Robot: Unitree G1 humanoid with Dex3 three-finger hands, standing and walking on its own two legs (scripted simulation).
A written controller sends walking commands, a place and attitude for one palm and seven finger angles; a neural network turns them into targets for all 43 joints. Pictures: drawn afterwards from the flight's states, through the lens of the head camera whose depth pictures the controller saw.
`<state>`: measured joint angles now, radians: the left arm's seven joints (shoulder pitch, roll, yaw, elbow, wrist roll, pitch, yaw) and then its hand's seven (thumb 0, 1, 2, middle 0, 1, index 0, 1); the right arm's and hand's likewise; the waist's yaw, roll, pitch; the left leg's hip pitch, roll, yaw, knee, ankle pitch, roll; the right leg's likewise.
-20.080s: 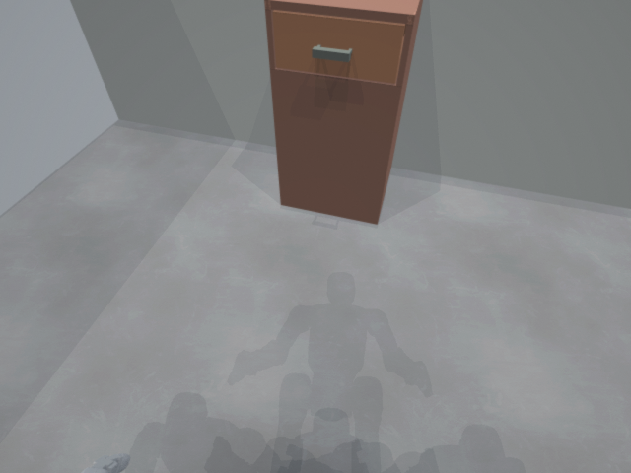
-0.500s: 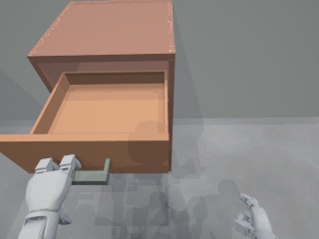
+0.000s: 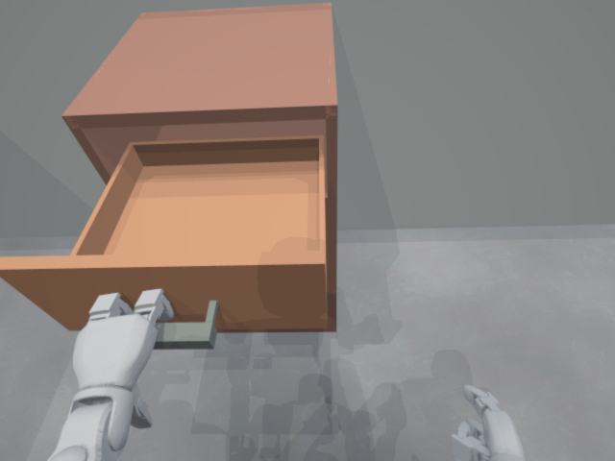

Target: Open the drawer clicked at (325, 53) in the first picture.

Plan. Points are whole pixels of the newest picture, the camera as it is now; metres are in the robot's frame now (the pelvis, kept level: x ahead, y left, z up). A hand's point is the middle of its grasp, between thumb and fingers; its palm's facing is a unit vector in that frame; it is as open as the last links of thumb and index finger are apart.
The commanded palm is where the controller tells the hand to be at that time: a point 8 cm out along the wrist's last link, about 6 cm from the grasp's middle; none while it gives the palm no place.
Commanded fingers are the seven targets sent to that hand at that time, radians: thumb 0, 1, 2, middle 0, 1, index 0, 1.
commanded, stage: lift the hand off the handle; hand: left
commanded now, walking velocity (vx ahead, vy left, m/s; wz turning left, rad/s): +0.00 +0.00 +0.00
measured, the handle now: (172, 321) +0.28 +0.23 +0.01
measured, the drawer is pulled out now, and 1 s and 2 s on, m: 0.29 0.29 0.29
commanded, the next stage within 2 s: draw the hand back to the body in 1.12 s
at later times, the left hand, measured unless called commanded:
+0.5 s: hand (113, 331) +0.24 +0.26 +0.08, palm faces +0.06 -0.05 -1.00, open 13.2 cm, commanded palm +0.22 +0.26 +0.14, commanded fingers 0.00 -0.50 0.30 -0.30 -1.20 -0.30 -1.20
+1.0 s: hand (79, 276) +0.26 +0.27 +0.16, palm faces +0.13 -0.06 -0.99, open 13.8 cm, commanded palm +0.21 +0.26 +0.21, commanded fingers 0.00 -0.50 0.30 -0.30 -1.20 -0.30 -1.20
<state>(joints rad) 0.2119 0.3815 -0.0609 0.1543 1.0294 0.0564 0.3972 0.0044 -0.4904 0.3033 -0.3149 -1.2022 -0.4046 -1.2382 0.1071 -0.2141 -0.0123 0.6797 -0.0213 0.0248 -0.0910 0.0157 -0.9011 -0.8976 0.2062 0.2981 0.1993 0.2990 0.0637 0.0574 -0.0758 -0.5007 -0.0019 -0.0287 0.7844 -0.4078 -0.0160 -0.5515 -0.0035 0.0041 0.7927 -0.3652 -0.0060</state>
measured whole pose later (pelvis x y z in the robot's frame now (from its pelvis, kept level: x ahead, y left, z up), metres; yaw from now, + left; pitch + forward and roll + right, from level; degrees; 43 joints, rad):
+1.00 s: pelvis +0.02 +0.01 +0.03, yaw +0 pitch -1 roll +0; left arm 0.19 0.51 0.02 -0.29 0.88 0.17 0.03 0.00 -0.49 0.30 -0.32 -1.20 -0.33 -1.20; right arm 0.05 -0.24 0.03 0.65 0.01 0.09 -0.04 0.02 -0.90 -0.90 0.20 0.30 0.20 0.30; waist 0.10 0.11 0.00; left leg -0.14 -0.01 -0.03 0.44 -0.27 0.00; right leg -0.19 -0.02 0.00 0.47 -0.25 0.01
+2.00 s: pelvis +0.02 +0.00 +0.03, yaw +1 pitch -4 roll +0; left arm 0.42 0.34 0.22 -0.44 0.05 -0.05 0.10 0.00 -0.41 0.34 -0.31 -1.15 -0.32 -1.14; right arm 0.13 -0.19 0.05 0.61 -0.01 -0.11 -0.09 0.02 -0.90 -0.90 0.20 0.30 0.20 0.30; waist 0.07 0.05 0.05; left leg -0.09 0.01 -0.04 0.45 -0.29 -0.02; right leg -0.13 0.00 -0.01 0.45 -0.25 -0.01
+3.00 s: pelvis +0.01 +0.00 +0.04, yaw +1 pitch -3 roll -1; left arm 0.53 0.32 0.32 -0.46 -0.04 -0.11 0.10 0.02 0.88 0.90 -0.21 -0.31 -0.21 -0.30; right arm 0.17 -0.21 0.03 0.63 0.00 -0.12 -0.08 0.02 -0.90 -0.90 0.21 0.30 0.20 0.30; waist 0.04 0.07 0.02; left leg -0.12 0.02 -0.06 0.43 -0.27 -0.02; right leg -0.13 0.01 -0.03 0.39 -0.21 -0.01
